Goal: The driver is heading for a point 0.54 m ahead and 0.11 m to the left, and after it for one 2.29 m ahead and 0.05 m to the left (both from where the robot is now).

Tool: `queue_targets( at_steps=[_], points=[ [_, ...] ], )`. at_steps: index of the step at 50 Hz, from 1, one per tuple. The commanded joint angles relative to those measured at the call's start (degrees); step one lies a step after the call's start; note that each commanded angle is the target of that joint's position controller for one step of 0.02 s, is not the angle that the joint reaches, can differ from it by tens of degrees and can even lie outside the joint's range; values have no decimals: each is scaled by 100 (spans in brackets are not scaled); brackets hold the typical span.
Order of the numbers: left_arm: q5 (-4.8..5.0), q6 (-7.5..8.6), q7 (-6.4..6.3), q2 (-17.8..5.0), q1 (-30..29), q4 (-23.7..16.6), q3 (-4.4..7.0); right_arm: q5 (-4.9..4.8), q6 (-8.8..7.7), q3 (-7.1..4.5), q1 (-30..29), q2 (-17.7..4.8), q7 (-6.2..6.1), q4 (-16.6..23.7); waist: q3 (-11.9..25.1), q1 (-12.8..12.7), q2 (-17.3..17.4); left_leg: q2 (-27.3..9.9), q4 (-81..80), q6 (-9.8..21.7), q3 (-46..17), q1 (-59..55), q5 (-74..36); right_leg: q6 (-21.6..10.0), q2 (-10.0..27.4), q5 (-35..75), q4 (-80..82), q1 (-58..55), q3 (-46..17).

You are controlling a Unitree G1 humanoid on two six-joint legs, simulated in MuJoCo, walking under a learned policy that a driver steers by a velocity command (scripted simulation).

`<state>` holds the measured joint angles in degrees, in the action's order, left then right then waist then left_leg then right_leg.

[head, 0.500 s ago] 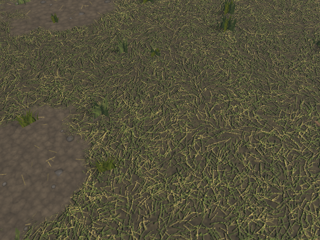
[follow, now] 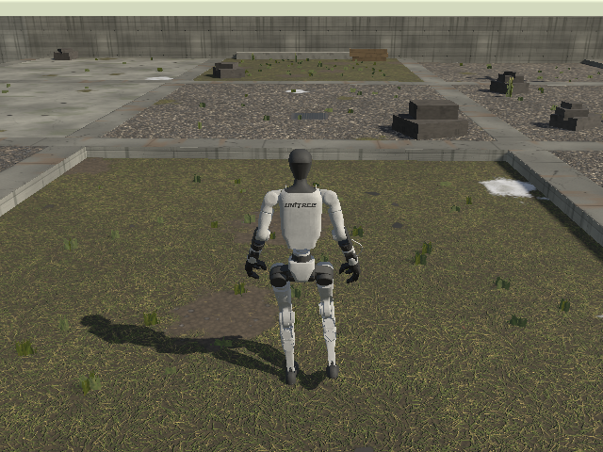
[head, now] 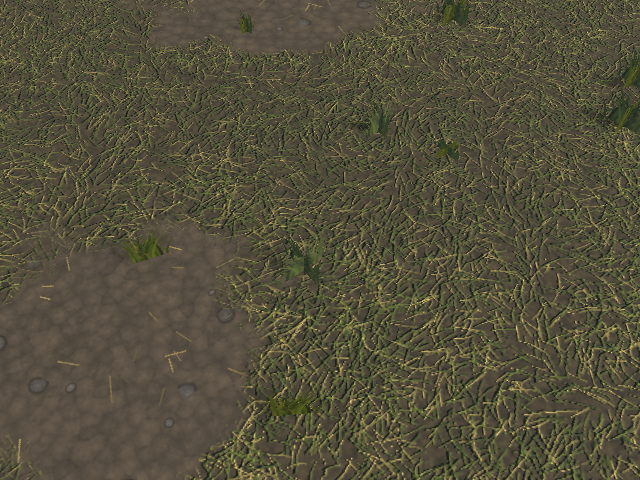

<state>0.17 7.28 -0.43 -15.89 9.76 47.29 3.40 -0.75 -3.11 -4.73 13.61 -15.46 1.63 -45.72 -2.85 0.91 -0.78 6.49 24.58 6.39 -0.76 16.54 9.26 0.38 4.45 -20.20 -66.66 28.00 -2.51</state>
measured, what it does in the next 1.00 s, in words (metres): walks ahead, turning left: right foot, then left foot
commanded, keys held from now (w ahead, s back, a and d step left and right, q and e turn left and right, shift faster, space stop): w+q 0.72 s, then w+e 0.28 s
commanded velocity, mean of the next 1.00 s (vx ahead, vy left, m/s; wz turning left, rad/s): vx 0.50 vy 0.00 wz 0.45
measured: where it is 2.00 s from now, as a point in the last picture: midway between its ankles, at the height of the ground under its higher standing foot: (222, 245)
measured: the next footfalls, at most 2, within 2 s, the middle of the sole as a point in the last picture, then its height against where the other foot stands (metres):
right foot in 0.32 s outside the picture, level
left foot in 0.84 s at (208, 444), level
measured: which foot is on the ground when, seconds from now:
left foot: down 0.00-0.34, up 0.36-0.82, down 0.84-1.00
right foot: up 0.00-0.30, down 0.32-0.84, up 0.86-1.00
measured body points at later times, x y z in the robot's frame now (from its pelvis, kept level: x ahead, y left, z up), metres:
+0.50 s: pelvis +0.29 -0.03 +0.00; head +0.31 -0.03 +0.45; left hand +0.33 +0.26 -0.10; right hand +0.47 -0.28 -0.11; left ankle +0.22 +0.09 -0.65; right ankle +0.35 -0.13 -0.74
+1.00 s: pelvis +0.51 +0.13 +0.00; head +0.53 +0.16 +0.45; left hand +0.46 +0.42 -0.13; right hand +0.74 -0.05 -0.09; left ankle +0.49 +0.22 -0.74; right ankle +0.54 -0.04 -0.65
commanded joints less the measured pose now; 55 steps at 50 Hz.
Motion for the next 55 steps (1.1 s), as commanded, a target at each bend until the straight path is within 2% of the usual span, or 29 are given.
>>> queue_targets(
  at_steps=[1, 3, 6, 10, 13, 15, 16, 17, 18, 19, 20, 21, 22, 25, 28, 32, 37, 39, 40, 41, 42, 43, 44, 45, 46, 47, 48, 50, 55],
  points=[
    [-101, -42, -32, -558, 90, -426, 172, -10, -122, -157, -60, -745, -104, 464, 509, -205, 162, -1569, -1183, 1157, -1777, -748, -1886, 202, 241, 406, 664, 759, -125],
    [-124, -85, -47, -447, -361, -614, 129, -20, -110, -203, 138, -918, -189, 440, 343, -92, 231, -1381, -1224, 1033, -1514, -485, -2001, 339, 118, 1054, 1479, 825, -14],
    [-94, -59, 11, -276, -1004, -821, 49, -53, -41, -212, 407, -937, -250, 404, 286, 170, 439, -1030, -1088, 696, -1249, -241, -1567, 335, -201, 2247, 2873, 404, 51],
    [12, -2, 110, -410, -1532, -1080, 60, -91, 14, -199, 785, -898, -263, 302, 254, 377, 580, -1189, -801, 539, -1734, -565, -910, 228, -432, 2581, 3713, 130, -66],
    [24, 84, 168, -634, -1413, -1114, 132, -71, 65, -207, 796, -899, -314, 317, 287, 232, 719, -1419, -273, 465, -2261, -1125, -930, 37, -456, 1949, 4000, -26, -211],
    [-13, 142, 133, -838, -588, -926, 245, -48, 86, -173, 598, -795, -305, 419, 653, -223, 795, -1169, 467, 275, -2229, -1052, -1629, -245, -464, 1850, 4298, -1192, -74],
    [-115, 159, 93, -1076, 246, -829, 324, 15, 65, -72, 476, -547, -270, 554, 1399, -627, 529, -872, 1738, 85, -1913, -450, -1343, -593, 208, 1876, 4027, -2679, -605],
    [-208, 91, 57, -1539, 1063, -690, 456, -102, 18, 36, 1211, -201, -270, 660, 2381, -547, -919, -51, 3765, -386, -1116, 1522, 663, -1499, 1579, 1098, 4136, -4971, -2795],
    [-40, 35, 102, -1208, 1110, -634, 383, -137, -9, 48, 1414, -486, -264, 666, 2467, -472, -1634, -245, 4715, -463, -1048, 2504, 2537, -1690, 2083, -71, 4666, -5186, -4263],
    [12, -13, 76, -761, 806, -734, 264, -159, 22, -74, 954, -949, -256, 643, 1571, -577, -909, -573, 5129, -509, -1060, 2877, 2089, -1430, 1873, -653, 4823, -4428, -3591],
    [-22, -77, 54, -612, 492, -784, 205, -104, 62, -96, 519, -1009, -259, 735, 962, -540, -430, -784, 5110, -542, -795, 2814, 1629, -1209, 1622, -320, 4939, -3592, -2773],
    [-52, -112, 57, -520, 251, -742, 162, -39, 74, -108, 268, -930, -246, 832, 494, -411, -291, -949, 4839, -550, -706, 2691, 1335, -1139, 1385, 222, 5129, -2832, -2190],
    [-90, -106, 54, -426, 127, -716, 120, -36, 103, -124, 247, -829, -223, 860, 310, -260, -400, -1125, 4618, -532, -687, 2466, 1154, -1065, 1194, 583, 5298, -2369, -1732],
    [-51, -38, 78, -518, 75, -597, 165, -88, 205, -60, 293, -479, -183, 949, 182, -122, -540, -1307, 4186, -573, -505, 2234, 878, -1142, 1054, 1201, 5717, -1855, -882],
    [-53, -13, 67, -755, 161, -477, 251, -40, 216, -31, 7, -430, -162, 1102, 200, -147, -345, -1391, 3540, -667, -504, 2475, 207, -1239, 1136, 1844, 5856, -2057, -327],
    [-20, -93, 37, -905, 253, -369, 281, -52, 138, 26, -599, -344, -27, 1229, 88, -364, -263, -1298, 2228, -628, -187, 2222, -934, -1007, 934, 2259, 5823, -2261, 556],
    [126, -241, 45, -1150, 737, -136, 347, -59, 130, 61, -1319, -315, 114, 1564, -159, -576, -250, -1112, 1295, -388, 145, 2014, -534, -873, 1200, 2535, 5620, -2863, 861],
    [200, -304, 67, -1277, 813, -15, 359, -11, 121, 7, -1167, -418, 108, 1601, -56, -324, -345, -815, 1023, -164, 314, 1461, 161, -868, 1305, 3967, 5152, -3050, 865],
    [232, -341, 64, -1333, 744, 29, 350, 19, 114, -92, -675, -597, 92, 1486, 235, 48, -388, -609, 735, -29, 460, 697, 194, -788, 1218, 4874, 4482, -3027, 987],
    [233, -363, 54, -1213, 747, 78, 275, 19, 108, -252, 266, -883, 45, 1185, 744, 547, -290, -408, 405, 129, 579, -747, -267, -641, 986, 5156, 3396, -2558, 1193],
    [78, -329, 62, -870, 797, -18, 110, 60, 135, -402, 1252, -1359, -63, 975, 1503, 930, 248, -1349, 639, 435, -573, -2648, -618, -396, 698, 3372, 1635, -1163, 1205],
    [21, -211, 149, -169, 1450, -158, -129, 99, 99, -418, 1236, -1884, -107, 984, 2342, 357, 1613, -3003, 66, 1434, -3473, -4101, 65, -66, -369, -1333, -409, 873, 652],
    [236, -111, 170, -842, 891, -68, 43, 105, 36, -289, 1325, -1334, -77, 1044, 2510, 793, 805, -3028, -440, 1331, -3807, -3789, 345, -110, -327, -1452, -1015, 1254, -362],
    [373, -86, 176, -1015, 395, -289, 118, 117, -17, -205, 1044, -1148, -62, 943, 1552, 708, 769, -2817, -509, 1038, -2748, -3107, -80, -162, -100, -1012, -1037, 1664, -289],
    [282, -95, 139, -912, 272, -302, 94, 85, -51, -142, 663, -947, -58, 901, 1110, 454, 544, -2559, -604, 833, -2057, -2357, -425, -156, 176, -486, -647, 1531, -209],
    [167, -146, 119, -889, 264, -262, 121, 84, -79, -80, 320, -715, -46, 901, 772, 255, 589, -2332, -797, 706, -1532, -1737, -630, -108, 326, -123, -341, 1313, -189],
    [168, -240, 121, -835, 507, -174, 138, 120, -131, -44, 109, -583, -48, 913, 669, 44, 715, -2203, -1047, 622, -1166, -1285, -681, -70, 441, 210, -219, 913, -259],
    [190, -405, 104, -591, 733, -76, 113, 145, -263, -58, -39, -536, -59, 823, 550, -141, 603, -2166, -1436, 636, -751, -886, -845, 15, 443, 551, -97, 670, -256],
    [137, -481, 102, -395, 246, -246, 97, 209, -346, -103, 63, -612, -179, 526, 114, -105, 395, -2023, -1710, 461, 304, -992, -1361, 131, 338, 1793, 1033, 1258, -413]
  ],
)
